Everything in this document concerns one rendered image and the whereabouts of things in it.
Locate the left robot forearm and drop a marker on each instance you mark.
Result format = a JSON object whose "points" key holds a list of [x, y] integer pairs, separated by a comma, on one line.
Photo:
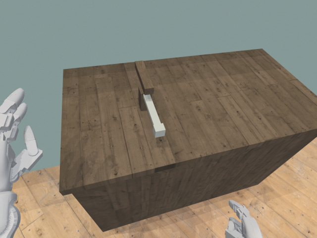
{"points": [[9, 214]]}

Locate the tap lever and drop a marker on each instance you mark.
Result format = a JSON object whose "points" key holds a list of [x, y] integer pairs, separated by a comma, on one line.
{"points": [[158, 127]]}

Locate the counter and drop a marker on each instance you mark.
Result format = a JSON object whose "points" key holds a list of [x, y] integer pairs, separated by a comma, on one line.
{"points": [[231, 119]]}

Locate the left robot hand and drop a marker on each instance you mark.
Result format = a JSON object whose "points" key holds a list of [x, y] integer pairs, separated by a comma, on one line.
{"points": [[11, 114]]}

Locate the right robot hand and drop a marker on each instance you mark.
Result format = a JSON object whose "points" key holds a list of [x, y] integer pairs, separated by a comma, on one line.
{"points": [[247, 229]]}

